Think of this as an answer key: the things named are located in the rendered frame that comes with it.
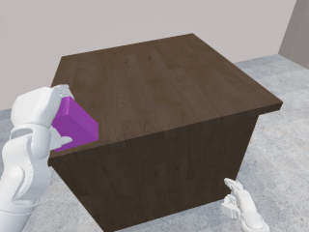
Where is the robot right forearm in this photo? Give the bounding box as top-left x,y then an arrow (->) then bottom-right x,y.
239,211 -> 270,232

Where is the sponge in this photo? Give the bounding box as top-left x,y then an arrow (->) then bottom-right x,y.
51,96 -> 98,152

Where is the robot left forearm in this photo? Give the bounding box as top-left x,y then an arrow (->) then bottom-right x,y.
0,124 -> 51,232

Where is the robot left hand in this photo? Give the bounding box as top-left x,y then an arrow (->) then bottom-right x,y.
11,84 -> 73,151

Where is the robot right hand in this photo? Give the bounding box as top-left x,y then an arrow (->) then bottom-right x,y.
221,178 -> 258,221

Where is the table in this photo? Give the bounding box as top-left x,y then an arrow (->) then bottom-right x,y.
47,33 -> 283,232

